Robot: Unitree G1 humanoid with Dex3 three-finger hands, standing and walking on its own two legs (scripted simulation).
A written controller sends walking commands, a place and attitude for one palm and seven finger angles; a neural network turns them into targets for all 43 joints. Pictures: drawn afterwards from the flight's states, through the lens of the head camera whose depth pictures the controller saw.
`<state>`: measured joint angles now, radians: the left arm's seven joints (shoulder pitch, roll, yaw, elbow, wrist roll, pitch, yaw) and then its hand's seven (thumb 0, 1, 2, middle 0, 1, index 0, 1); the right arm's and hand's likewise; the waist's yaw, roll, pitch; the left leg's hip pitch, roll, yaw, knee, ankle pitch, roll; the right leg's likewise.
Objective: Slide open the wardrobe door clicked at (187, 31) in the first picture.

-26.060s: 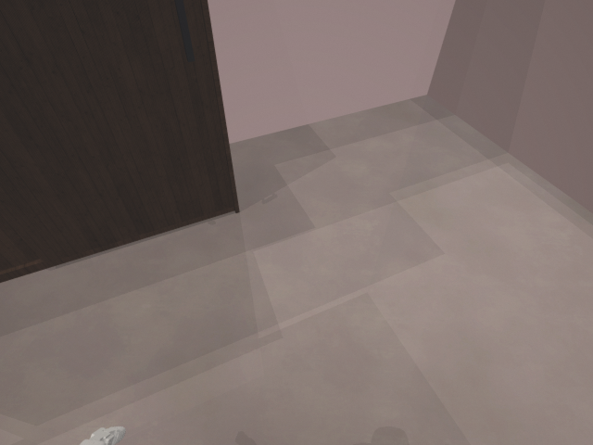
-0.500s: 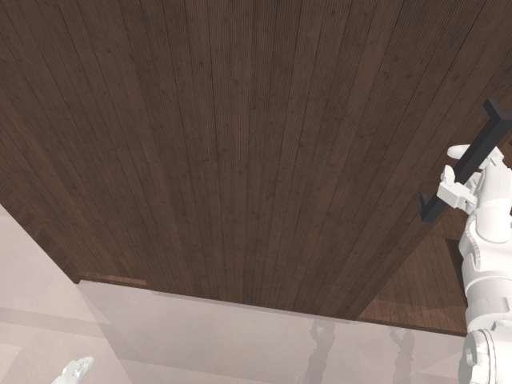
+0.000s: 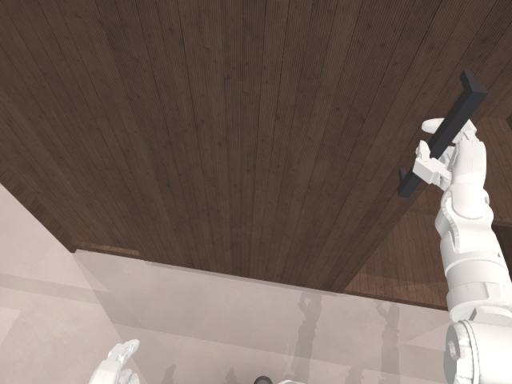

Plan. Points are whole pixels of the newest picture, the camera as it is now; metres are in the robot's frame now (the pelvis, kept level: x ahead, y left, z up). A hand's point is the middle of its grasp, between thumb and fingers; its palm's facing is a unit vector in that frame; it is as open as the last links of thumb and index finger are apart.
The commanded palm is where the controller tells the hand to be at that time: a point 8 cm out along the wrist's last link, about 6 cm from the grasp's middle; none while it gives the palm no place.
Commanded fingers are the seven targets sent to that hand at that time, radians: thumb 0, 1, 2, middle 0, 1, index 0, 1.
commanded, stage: stop walking and hold the door there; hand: right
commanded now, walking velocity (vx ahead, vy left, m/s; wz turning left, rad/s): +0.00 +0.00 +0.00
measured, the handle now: (431, 141) +0.49 -0.26 +0.11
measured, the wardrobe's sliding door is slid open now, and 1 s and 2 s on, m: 0.45 0.45 0.45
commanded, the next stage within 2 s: loosen the grip on the handle in 1.16 s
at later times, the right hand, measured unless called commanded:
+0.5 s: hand (421, 162) +0.43 -0.23 +0.12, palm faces +0.30 +0.93 -0.22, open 5.9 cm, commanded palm +0.40 -0.26 +0.10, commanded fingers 0.00 -0.90 -0.90 0.45 1.40 0.45 1.40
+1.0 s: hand (419, 162) +0.44 -0.23 +0.12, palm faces +0.36 +0.90 -0.25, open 6.0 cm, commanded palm +0.40 -0.26 +0.10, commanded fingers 0.00 -0.90 -0.90 0.45 1.40 0.45 1.40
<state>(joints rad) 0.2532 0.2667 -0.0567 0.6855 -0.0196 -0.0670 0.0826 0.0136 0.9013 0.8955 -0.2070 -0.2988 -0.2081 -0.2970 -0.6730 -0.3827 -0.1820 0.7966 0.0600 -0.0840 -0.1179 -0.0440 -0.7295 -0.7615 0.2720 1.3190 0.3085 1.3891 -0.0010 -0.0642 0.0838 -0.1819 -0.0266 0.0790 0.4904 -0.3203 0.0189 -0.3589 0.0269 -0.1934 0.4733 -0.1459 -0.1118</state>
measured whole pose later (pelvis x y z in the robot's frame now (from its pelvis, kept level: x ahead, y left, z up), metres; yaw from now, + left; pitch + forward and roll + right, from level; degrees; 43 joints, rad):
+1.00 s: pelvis +0.02 +0.03 +0.00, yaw +2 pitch +2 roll +1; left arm 0.30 0.31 -0.03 0.71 -0.04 -0.03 0.12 0.01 0.90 0.90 -0.20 -0.30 -0.20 -0.30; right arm -0.59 -0.46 -0.24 0.89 0.06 -0.16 -0.10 -0.05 -0.70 -0.85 0.29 1.31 0.29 1.38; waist 0.01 -0.04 0.00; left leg -0.17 -0.05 0.08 0.47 -0.33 0.05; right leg -0.35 -0.02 -0.21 0.50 -0.19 -0.09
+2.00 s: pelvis +0.00 +0.03 +0.00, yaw -1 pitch +5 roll +2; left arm 0.31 0.26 -0.03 0.70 -0.03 -0.06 0.07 0.01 0.90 0.90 -0.20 -0.30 -0.20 -0.30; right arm -0.63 -0.47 -0.33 0.76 -0.02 0.00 -0.04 -0.01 0.54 -0.20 0.26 1.17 0.26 1.17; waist 0.05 -0.01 -0.04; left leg -0.27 -0.04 0.10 0.54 -0.35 0.05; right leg -0.47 0.00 -0.16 0.54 -0.17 -0.11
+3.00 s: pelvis -0.02 +0.00 -0.01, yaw -2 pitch +2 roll +3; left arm 0.27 0.26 -0.05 0.65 -0.05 -0.12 0.09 0.02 0.90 0.90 -0.20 -0.30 -0.20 -0.30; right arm -0.40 -0.47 -0.32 0.46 0.04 0.05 0.00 -0.02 0.54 -0.20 0.25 1.15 0.25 1.15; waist 0.00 -0.02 -0.03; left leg -0.26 -0.01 0.11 0.56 -0.33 0.01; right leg -0.45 0.03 -0.15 0.53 -0.14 -0.13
